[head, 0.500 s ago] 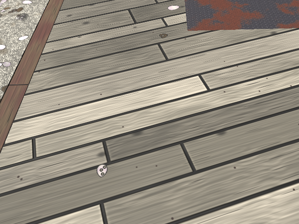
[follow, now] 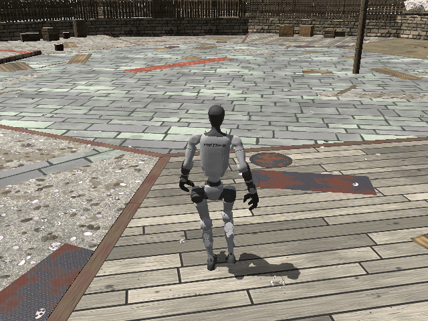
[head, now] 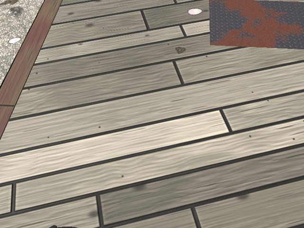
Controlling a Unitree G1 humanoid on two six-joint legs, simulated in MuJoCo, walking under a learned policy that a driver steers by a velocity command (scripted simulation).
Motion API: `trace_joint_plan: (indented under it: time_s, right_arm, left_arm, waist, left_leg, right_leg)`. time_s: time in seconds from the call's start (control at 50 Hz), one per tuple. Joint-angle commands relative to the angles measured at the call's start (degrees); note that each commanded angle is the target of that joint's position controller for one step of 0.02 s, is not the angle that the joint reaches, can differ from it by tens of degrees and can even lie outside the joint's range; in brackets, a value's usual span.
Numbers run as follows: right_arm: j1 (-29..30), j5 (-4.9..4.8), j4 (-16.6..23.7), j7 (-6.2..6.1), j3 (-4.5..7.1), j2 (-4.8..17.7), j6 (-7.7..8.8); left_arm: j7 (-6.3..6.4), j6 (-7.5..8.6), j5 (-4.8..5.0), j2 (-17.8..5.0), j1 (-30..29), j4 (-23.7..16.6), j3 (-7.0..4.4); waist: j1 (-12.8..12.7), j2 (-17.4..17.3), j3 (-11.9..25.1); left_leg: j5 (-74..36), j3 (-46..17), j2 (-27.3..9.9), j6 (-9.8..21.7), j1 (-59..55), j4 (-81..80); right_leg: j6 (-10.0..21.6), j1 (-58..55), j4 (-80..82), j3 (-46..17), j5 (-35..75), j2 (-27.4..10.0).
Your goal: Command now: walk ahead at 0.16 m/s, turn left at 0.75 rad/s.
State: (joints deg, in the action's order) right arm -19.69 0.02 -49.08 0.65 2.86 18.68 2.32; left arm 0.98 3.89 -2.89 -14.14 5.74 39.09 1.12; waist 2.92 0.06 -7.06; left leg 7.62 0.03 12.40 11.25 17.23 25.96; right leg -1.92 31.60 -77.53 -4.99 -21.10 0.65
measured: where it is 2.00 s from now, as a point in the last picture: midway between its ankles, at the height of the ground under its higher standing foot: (135, 86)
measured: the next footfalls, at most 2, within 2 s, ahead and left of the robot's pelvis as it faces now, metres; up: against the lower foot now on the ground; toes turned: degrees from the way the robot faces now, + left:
right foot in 0.24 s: +0.35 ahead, -0.10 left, +0.00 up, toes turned +23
left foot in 0.52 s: +0.17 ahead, +0.05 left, +0.00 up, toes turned +27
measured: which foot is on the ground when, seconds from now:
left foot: down 0.00-0.22, up 0.24-0.50, down 0.52-0.98, up 1.00-1.00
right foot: up 0.00-0.22, down 0.24-0.50, up 0.52-0.96, down 0.98-1.00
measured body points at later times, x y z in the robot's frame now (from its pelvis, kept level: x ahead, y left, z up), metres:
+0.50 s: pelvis +0.19 -0.04 +0.01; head +0.18 -0.03 +0.46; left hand +0.16 +0.27 -0.10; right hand +0.43 -0.24 -0.07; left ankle +0.13 +0.03 -0.71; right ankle +0.31 -0.12 -0.73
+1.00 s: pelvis +0.47 +0.00 -0.04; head +0.49 +0.01 +0.41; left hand +0.61 +0.28 -0.13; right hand +0.48 -0.28 -0.16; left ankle +0.16 +0.05 -0.67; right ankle +0.58 -0.04 -0.73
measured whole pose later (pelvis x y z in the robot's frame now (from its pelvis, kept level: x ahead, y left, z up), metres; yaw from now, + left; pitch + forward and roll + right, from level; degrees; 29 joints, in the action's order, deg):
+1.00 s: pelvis +0.47 +0.00 -0.04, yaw +4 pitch +2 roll -1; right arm -25.7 2.4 -50.1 -0.8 1.6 15.9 3.2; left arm -4.0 0.6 -1.2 -17.9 8.3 38.6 -3.1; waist 0.0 0.4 -1.1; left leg 22.8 15.7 -6.1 -1.6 -8.4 44.3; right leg 10.3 34.0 -43.7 8.3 -12.6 4.1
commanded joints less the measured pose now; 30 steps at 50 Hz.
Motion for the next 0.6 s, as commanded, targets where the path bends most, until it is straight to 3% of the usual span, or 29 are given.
trace_joint_plan:
  time_s: [0.02, 0.06, 0.12, 0.16, 0.2, 0.22, 0.24, 0.26, 0.28, 0.3, 0.32, 0.34, 0.36, 0.4, 0.44, 0.46, 0.48, 0.5, 0.52, 0.54, 0.56, 0.58, 0.6]
  right_arm:
    - [0.9, 0.96, 4.3, 0.32, 2.23, 9.2, 1.28]
    - [0.6, 0.7, 4.9, -0.01, 2.56, 8.4, 0.28]
    - [0.3, -0.39, 6.2, -1.21, 3.07, 6.9, -2.06]
    - [0.6, -0.1, 7.6, -2.18, 3.73, 7.4, -3.65]
    - [1.6, 0.16, 8.9, -2.91, 4.18, 7.6, -4.41]
    - [2.3, -0.14, 9.8, -2.75, 4.03, 7.4, -3.89]
    - [-1.2, -0.33, 11.4, -2.27, 3.1, 3.2, -3.35]
    - [-11.8, 0.39, 11.1, -2.21, 3.1, 3.2, -3.64]
    - [-10.7, 2.82, 10.0, -1.28, 2.97, 5.3, -3.89]
    - [-4.7, 3.57, 10.5, -0.15, 3.08, 6.7, -4.0]
    - [-2.0, 3.36, 11.3, 0.94, 3.49, 7.6, -4.18]
    - [-1.0, 3.07, 12.0, 1.95, 3.41, 7.8, -4.45]
    - [-1.3, 2.66, 12.3, 2.86, 2.88, 6.6, -4.78]
    - [-1.7, 2.24, 12.5, 3.73, 1.41, 3.6, -4.63]
    - [-4.4, 1.61, 11.0, 3.81, 0.46, 2.7, -4.12]
    - [-5.7, 1.35, 10.2, 3.46, 0.34, 3.3, -3.64]
    - [-9.8, 1.52, 8.4, 2.85, 0.1, 3.1, -3.06]
    - [-16.8, 2.58, 5.8, 1.78, 0.39, 4.3, -2.66]
    - [-12.1, 2.92, 6.7, 0.91, 0.67, 6.0, -1.8]
    - [-4.7, 2.83, 12.5, -0.49, 1.24, 10.6, -1.25]
    - [-2.7, 2.47, 12.5, -1.89, 2.14, 12.3, -1.21]
    - [2.0, 2.15, 12.7, -1.93, 1.26, 9.7, -0.34]
    - [4.7, 1.67, 13.2, -1.75, 0.78, 8.3, 0.74]
  left_arm:
    - [0.61, -2.51, -0.19, -6.2, 7.7, -3.7, -1.02]
    - [1.04, -3.12, 1.53, -6.0, 5.0, -5.0, -0.86]
    - [1.14, -4.22, 2.17, -6.2, 1.4, -6.1, -0.96]
    - [1.51, -4.27, 1.9, -6.9, 0.5, -6.5, -1.05]
    - [2.21, -3.08, 1.46, -8.3, 2.2, -5.6, -1.41]
    - [2.31, -1.68, 1.29, -8.2, 6.1, -4.6, -1.43]
    - [2.5, -0.94, 1.35, -11.1, 8.8, -4.6, -1.94]
    - [2.14, -2.04, 1.81, -11.7, 8.0, -6.0, -2.39]
    - [2.36, -2.8, 1.57, -12.1, 4.6, -6.4, -3.76]
    - [2.5, -3.16, 1.12, -8.4, 2.1, -7.4, -2.89]
    - [2.44, -3.6, 0.84, -8.3, -0.1, -7.3, -2.74]
    - [2.4, -3.46, 0.42, -9.9, 0.7, -6.5, -3.18]
    - [2.29, -3.2, 0.43, -11.3, 1.5, -5.4, -3.84]
    - [0.93, -2.5, 0.91, -11.6, 3.5, -3.5, -4.63]
    - [-0.32, -2.46, 0.95, -11.3, 3.3, -2.4, -5.01]
    - [-0.5, -3.09, 0.82, -10.9, 2.4, -2.2, -5.11]
    - [-0.43, -4.18, 1.05, -10.4, 0.2, -2.5, -5.2]
    - [-0.4, -4.81, 1.58, -8.4, -3.3, -3.9, -5.01]
    - [-0.79, -4.26, 3.19, -2.2, 0.1, -3.8, -3.71]
    - [-0.9, -3.09, 3.33, -0.5, 0.5, -6.5, -3.04]
    - [-1.27, -2.49, 2.81, -6.0, -4.2, -9.4, -4.23]
    - [-1.96, -2.1, 2.85, -8.3, -1.9, -8.3, -5.18]
    - [-2.71, -2.06, 2.06, -9.3, 2.8, -5.6, -5.67]
  waist:
    - [-6.5, 3.1, 6.4]
    - [-5.0, -0.2, 10.5]
    - [-2.4, -3.4, 14.6]
    - [-1.6, -4.6, 12.9]
    - [-2.4, -5.8, 9.5]
    - [-4.4, -5.1, 11.8]
    - [-3.4, 5.3, 17.8]
    - [0.6, 12.6, 26.8]
    - [0.0, 13.4, 25.2]
    - [-0.7, 8.7, 18.2]
    - [-0.3, 7.6, 14.7]
    - [-0.6, 8.4, 13.1]
    - [-0.3, 9.0, 11.8]
    - [0.0, 7.9, 11.7]
    - [1.4, 9.3, 11.3]
    - [2.5, 9.1, 9.1]
    - [5.4, 7.1, 6.3]
    - [9.7, 3.2, 2.0]
    - [7.2, -15.4, 2.1]
    - [3.8, -13.5, 3.5]
    - [3.2, -7.4, 2.6]
    - [-0.4, -5.2, 1.6]
    - [-2.5, -4.8, 3.3]
  left_leg:
    - [-61.5, -16.3, -15.0, 5.8, 3.3, -5.8]
    - [-62.0, -13.9, -11.1, 0.1, 2.8, -1.7]
    - [-48.6, -15.1, -6.2, -8.2, 2.8, 4.9]
    - [-41.4, -20.3, -6.1, -10.1, 1.9, 8.0]
    - [-35.2, -23.9, -6.6, -11.7, -2.2, 12.9]
    - [-23.4, -23.4, -5.9, -12.2, -0.2, 18.7]
    - [11.6, -16.9, -2.7, -12.2, 6.1, 31.8]
    - [38.3, -9.6, 0.1, -11.5, 9.4, 41.6]
    - [30.3, -6.0, -5.9, -10.0, 16.5, 47.6]
    - [23.0, -5.6, -8.2, -9.9, 18.6, 47.5]
    - [20.0, -4.0, -8.9, -10.0, 17.2, 46.1]
    - [18.3, -2.9, -10.0, -9.8, 15.6, 45.2]
    - [17.4, -1.2, -10.4, -9.4, 12.9, 43.2]
    - [19.5, 0.4, -9.2, -7.8, 3.0, 32.9]
    - [24.2, 2.9, -7.0, -5.9, -9.6, 19.3]
    - [23.2, 5.1, -6.2, -5.2, -12.8, 11.4]
    - [15.6, 8.3, -5.7, -4.6, -19.4, -0.1]
    - [11.0, 9.6, -6.0, -3.7, -31.6, -11.1]
    - [20.5, -9.5, -20.5, -4.7, -33.3, -12.0]
    - [39.5, -30.3, -36.5, -1.0, -26.1, -17.5]
    - [44.3, -32.4, -39.7, 1.6, -18.6, -19.7]
    - [37.7, -26.6, -36.0, -0.7, -17.5, -19.3]
    - [30.0, -19.4, -31.9, -3.0, -17.3, -19.1]
  right_leg:
    - [-0.8, -4.4, 14.7, 2.5, -0.2, 0.0]
    - [-0.6, -8.3, 25.2, 4.2, 8.9, 2.4]
    - [0.0, -14.5, 35.3, 5.3, 20.2, 5.5]
    - [0.1, -15.5, 41.0, 3.0, 20.4, 6.0]
    - [0.8, -15.9, 51.3, -0.3, 23.6, 4.4]
    - [2.2, -23.6, 56.5, -2.5, 32.3, 1.1]
    - [6.3, -35.0, 53.5, -14.0, 47.0, -14.3]
    - [15.9, -39.1, 53.3, -29.3, 40.0, -29.3]
    - [19.4, -34.7, 58.9, -38.6, -1.1, -28.2]
    - [15.9, -27.8, 62.9, -33.8, -21.9, -22.7]
    - [12.1, -21.8, 65.3, -27.4, -23.1, -19.3]
    - [10.6, -18.2, 67.3, -21.9, -21.5, -17.3]
    - [9.3, -14.8, 69.1, -16.5, -20.5, -15.4]
    - [8.0, -7.9, 71.2, -9.4, -16.4, -12.0]
    - [6.8, -1.8, 72.5, -3.6, -10.7, -9.5]
    - [6.5, -0.3, 71.4, -1.8, -8.3, -8.1]
    - [5.0, 3.9, 68.2, 0.8, -7.1, -5.1]
    - [0.9, 15.6, 60.0, 5.2, -5.8, 0.7]
    - [2.8, 24.5, 34.5, 4.2, -8.3, 5.1]
    - [2.6, 32.3, 23.8, -3.4, -1.3, 4.9]
    - [2.7, 32.2, 19.7, -9.0, 6.3, 0.7]
    - [2.2, 30.5, 18.2, -9.4, 11.3, 0.1]
    - [1.0, 26.5, 16.8, -7.0, 13.9, 0.0]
